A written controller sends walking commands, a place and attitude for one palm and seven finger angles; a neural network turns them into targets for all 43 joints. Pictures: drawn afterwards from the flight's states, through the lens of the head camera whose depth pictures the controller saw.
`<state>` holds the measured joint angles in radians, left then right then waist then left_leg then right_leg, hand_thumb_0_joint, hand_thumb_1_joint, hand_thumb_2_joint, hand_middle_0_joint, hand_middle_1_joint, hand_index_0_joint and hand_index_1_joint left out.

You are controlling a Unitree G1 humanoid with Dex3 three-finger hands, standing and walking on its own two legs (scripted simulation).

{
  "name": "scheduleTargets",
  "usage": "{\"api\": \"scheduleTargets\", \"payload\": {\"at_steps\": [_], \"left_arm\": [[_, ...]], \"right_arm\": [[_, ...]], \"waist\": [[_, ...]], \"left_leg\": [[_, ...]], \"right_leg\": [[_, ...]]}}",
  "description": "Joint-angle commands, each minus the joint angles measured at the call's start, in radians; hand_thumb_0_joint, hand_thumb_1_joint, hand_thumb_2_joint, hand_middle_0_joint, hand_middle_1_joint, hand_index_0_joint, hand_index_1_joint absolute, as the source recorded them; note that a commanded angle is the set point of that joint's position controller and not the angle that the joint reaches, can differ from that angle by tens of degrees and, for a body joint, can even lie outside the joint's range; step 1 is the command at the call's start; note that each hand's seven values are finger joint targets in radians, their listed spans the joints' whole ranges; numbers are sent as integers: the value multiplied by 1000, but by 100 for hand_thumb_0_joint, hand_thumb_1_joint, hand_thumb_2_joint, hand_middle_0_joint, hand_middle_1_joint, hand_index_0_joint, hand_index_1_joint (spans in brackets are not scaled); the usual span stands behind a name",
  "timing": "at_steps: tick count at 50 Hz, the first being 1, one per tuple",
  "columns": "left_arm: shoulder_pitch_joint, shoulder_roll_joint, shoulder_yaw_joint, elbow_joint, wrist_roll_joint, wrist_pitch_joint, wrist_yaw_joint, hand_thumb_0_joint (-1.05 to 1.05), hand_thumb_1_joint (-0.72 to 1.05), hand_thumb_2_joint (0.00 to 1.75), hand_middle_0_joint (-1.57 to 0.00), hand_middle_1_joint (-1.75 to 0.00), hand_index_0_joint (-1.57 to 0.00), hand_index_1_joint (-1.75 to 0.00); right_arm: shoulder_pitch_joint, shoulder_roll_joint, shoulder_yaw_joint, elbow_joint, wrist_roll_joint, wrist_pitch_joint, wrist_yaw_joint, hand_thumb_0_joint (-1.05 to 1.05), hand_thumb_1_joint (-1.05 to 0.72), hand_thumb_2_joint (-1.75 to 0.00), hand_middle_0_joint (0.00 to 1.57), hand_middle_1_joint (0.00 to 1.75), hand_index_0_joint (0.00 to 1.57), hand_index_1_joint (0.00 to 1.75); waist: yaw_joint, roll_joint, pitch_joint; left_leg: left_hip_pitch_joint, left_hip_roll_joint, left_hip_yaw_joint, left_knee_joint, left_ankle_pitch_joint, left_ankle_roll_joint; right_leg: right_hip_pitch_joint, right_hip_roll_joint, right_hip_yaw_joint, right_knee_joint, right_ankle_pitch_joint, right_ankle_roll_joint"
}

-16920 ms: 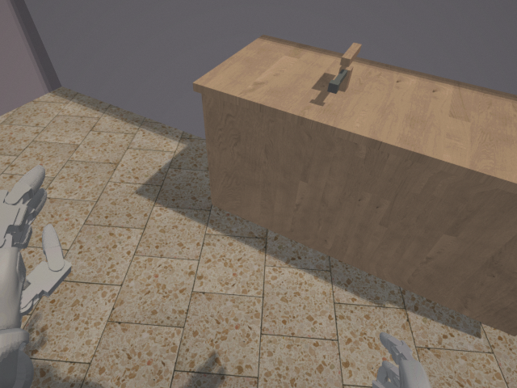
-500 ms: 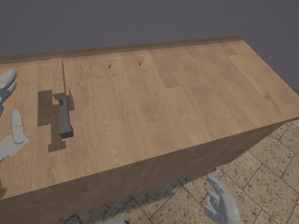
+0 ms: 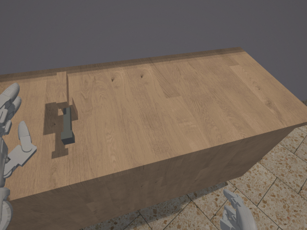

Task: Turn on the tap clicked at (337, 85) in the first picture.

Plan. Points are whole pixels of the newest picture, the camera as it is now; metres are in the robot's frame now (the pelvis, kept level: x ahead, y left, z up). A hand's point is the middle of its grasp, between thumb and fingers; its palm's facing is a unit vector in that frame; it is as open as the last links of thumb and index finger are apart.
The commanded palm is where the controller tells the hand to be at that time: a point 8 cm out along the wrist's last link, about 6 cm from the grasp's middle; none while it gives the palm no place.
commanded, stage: look again from close up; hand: left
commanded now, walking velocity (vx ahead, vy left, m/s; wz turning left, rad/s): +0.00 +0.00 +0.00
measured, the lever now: (68, 137) +0.33 +0.27 +0.03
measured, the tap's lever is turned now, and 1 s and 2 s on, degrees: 0 0 0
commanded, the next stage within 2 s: come to a stop and stand still in 0.06 s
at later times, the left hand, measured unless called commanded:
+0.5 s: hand (49, 142) +0.23 +0.23 +0.16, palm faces +0.35 -0.85 -0.40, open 7.4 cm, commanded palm +0.18 +0.26 +0.17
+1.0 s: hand (21, 145) +0.22 +0.28 +0.16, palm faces +0.40 -0.83 -0.39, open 7.4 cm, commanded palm +0.16 +0.29 +0.17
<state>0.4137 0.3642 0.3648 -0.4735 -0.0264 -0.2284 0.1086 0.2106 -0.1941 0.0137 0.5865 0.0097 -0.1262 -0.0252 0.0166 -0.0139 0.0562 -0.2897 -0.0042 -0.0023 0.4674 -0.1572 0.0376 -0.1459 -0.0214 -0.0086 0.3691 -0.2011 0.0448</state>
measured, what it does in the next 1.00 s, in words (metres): stands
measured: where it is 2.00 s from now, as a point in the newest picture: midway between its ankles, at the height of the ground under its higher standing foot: outside the picture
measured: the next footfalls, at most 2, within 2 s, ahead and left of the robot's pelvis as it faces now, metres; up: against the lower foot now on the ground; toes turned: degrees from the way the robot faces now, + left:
none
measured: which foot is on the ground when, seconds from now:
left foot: down 0.00-1.00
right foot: down 0.00-1.00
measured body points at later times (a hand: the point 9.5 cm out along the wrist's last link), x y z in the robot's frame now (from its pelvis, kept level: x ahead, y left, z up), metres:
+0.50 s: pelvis +0.02 -0.02 +0.00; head +0.04 +0.00 +0.45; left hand +0.21 +0.27 +0.18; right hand +0.20 -0.25 -0.07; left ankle +0.06 +0.09 -0.74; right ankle +0.00 -0.16 -0.74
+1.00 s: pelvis +0.00 +0.01 +0.00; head +0.03 +0.05 +0.44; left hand +0.20 +0.32 +0.18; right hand +0.16 -0.21 -0.07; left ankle +0.06 +0.09 -0.74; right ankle +0.00 -0.16 -0.74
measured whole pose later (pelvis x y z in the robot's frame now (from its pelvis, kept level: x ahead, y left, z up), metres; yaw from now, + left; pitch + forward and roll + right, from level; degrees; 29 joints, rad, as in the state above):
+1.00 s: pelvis +0.00 +0.01 +0.00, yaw -1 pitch -1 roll -2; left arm 0.36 0.41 0.42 -0.44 -0.03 -0.25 0.09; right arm 0.23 -0.18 0.02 0.58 0.01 -0.15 -0.03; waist 0.04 -0.04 0.09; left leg -0.31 -0.01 0.02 0.50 -0.17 0.05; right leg -0.18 -0.03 0.01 0.42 -0.22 0.03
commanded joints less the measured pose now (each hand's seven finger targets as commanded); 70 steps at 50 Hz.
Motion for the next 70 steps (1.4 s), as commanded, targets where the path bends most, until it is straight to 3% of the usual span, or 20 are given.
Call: {"api": "scheduleTargets", "payload": {"at_steps": [1, 5, 16, 26, 27, 28, 29, 30, 31, 34, 38, 39, 40, 44, 46, 53, 59, 60, 64, 70], "left_arm": [[-66, 147, 77, -183, -2, -53, 15, 0, 90, 90, -20, -30, -20, -30], [-61, 141, 72, -140, -8, -44, 12, 0, 90, 90, -20, -30, -20, -30], [-26, 175, 100, -234, -26, -34, 18, 0, 90, 90, -20, -30, -20, -30], [-30, 164, 95, -213, -27, -19, 15, 0, 90, 90, -20, -30, -20, -30], [-970, 944, 676, -400, 103, -119, 11, 0, 90, 90, -20, -30, -20, -30], [-406, 319, 255, 155, 24, -74, -25, 0, 90, 90, -20, -30, -20, -30], [-238, 238, 203, -6, -19, -61, -7, 0, 90, 90, -20, -30, -20, -30], [-234, 159, 119, 60, -3, -54, -13, 0, 90, 90, -20, -30, -20, -30], [-225, 155, 74, -52, -11, -61, -24, 0, 90, 90, -20, -30, -20, -30], [-76, 69, -10, -161, -14, -52, -24, 0, 90, 90, -20, -30, -20, -30], [-47, 189, 103, -184, -5, -58, -5, 0, 90, 90, -20, -30, -20, -30], [-50, 256, 178, -198, -7, -61, 10, 0, 90, 90, -20, -30, -20, -30], [-49, 230, 173, -165, -13, -69, 7, 0, 90, 90, -20, -30, -20, -30], [-167, 266, 206, -237, -13, -98, 7, 0, 90, 90, -20, -30, -20, -30], [-188, 210, 149, -231, -7, -108, 0, 0, 90, 90, -20, -30, -20, -30], [-119, 120, 43, -204, 14, -92, 0, 0, 90, 90, -20, -30, -20, -30], [-112, 198, 134, -164, 16, -80, 12, 0, 90, 90, -20, -30, -20, -30], [-103, 155, 96, -146, 8, -81, 5, 0, 90, 90, -20, -30, -20, -30], [-98, 198, 132, -223, 1, -82, 6, 0, 90, 90, -20, -30, -20, -30], [-39, 144, 82, -200, -10, -69, -1, 0, 90, 90, -20, -30, -20, -30]], "right_arm": [[-102, -134, -58, -157, 9, -55, -9, 0, -90, -90, 20, 30, 20, 30], [-106, -135, -52, -149, 6, -43, -14, 0, -90, -90, 20, 30, 20, 30], [-121, -136, -60, -171, 11, -33, -18, 0, -90, -90, 20, 30, 20, 30], [-114, -130, -56, -172, 14, -20, -23, 0, -90, -90, 20, 30, 20, 30], [-23, -155, -70, -145, -47, -59, -19, 0, -90, -90, 20, 30, 20, 30], [-60, -42, -24, -80, -17, -62, -16, 0, -90, -90, 20, 30, 20, 30], [-93, -112, -71, -151, 13, -60, -6, 0, -90, -90, 20, 30, 20, 30], [-33, -134, -80, -149, 11, -69, -3, 0, -90, -90, 20, 30, 20, 30], [-58, -141, -79, -158, 13, -73, 7, 0, -90, -90, 20, 30, 20, 30], [-104, -123, -65, -167, 22, -79, 38, 0, -90, -90, 20, 30, 20, 30], [-110, -132, -58, -184, 9, -70, 22, 0, -90, -90, 20, 30, 20, 30], [-123, -134, -54, -180, 13, -61, 12, 0, -90, -90, 20, 30, 20, 30], [-119, -129, -53, -185, 5, -54, 2, 0, -90, -90, 20, 30, 20, 30], [-129, -128, -46, -185, 7, -61, -20, 0, -90, -90, 20, 30, 20, 30], [-102, -125, -47, -185, 5, -76, -19, 0, -90, -90, 20, 30, 20, 30], [-71, -138, -55, -149, 2, -111, 1, 0, -90, -90, 20, 30, 20, 30], [-99, -134, -49, -144, 5, -83, -7, 0, -90, -90, 20, 30, 20, 30], [-91, -130, -46, -148, -1, -75, -8, 0, -90, -90, 20, 30, 20, 30], [-108, -127, -47, -162, 7, -74, -10, 0, -90, -90, 20, 30, 20, 30], [-88, -129, -46, -158, 1, -66, -8, 0, -90, -90, 20, 30, 20, 30]], "waist": [[-4, 84, -126], [-3, 38, -109], [2, 43, -147], [1, 61, -155], [52, -121, -48], [3, -143, -212], [39, 48, -222], [21, 85, -268], [22, 181, -272], [27, 184, -228], [22, -30, -130], [20, -21, -110], [14, -31, -101], [5, 142, -90], [4, 192, -110], [4, 109, -146], [5, 87, -123], [3, 88, -121], [3, 98, -159], [4, 85, -175]], "left_leg": [[68, 69, -83, -116, -123, -14], [77, 60, -69, -89, -78, -12], [120, 55, -54, -22, 76, -11], [131, 82, -67, -77, 86, -6], [-3, 78, -10, 86, 139, -2], [118, -9, -13, 12, 187, -19], [217, 38, -1, -9, 264, -19], [229, 54, 6, 23, 305, -17], [241, 69, -13, 9, 336, -6], [181, 103, -46, -34, 286, 8], [35, 76, -54, -85, -90, -14], [41, 71, -55, -97, -126, -16], [18, 72, -66, -109, -187, -9], [-3, 94, -94, -169, -300, 2], [-25, 105, -108, -191, -354, 12], [58, 97, -108, -151, -222, -4], [51, 96, -115, -170, -176, -19], [39, 91, -105, -163, -170, -13], [91, 77, -76, -117, -40, -15], [121, 77, -63, -92, 49, -13]], "right_leg": [[-9, -27, 34, -63, 15, -64], [-31, -33, 34, -84, 27, -62], [-19, -71, 75, -47, 156, -72], [4, -40, 29, -22, 144, -52], [-123, -93, 122, -129, 281, -47], [-38, -112, 114, 1, 353, -116], [-29, -77, 88, 59, 359, -99], [-20, -53, 95, 68, 302, -96], [-27, -50, 87, 72, 267, -77], [-17, -23, 30, 85, 151, -58], [-28, -30, 39, -11, -6, -60], [-57, -28, 34, -21, -42, -61], [-61, -28, 29, -31, -84, -61], [-41, -7, 28, -4, -100, -59], [11, 0, 13, 22, -80, -59], [-11, -10, 24, -20, -22, -60], [-13, -6, 11, -26, -14, -55], [-7, -7, 8, -35, -4, -56], [14, -21, 15, -31, 75, -60], [10, -25, 13, -37, 137, -57]]}}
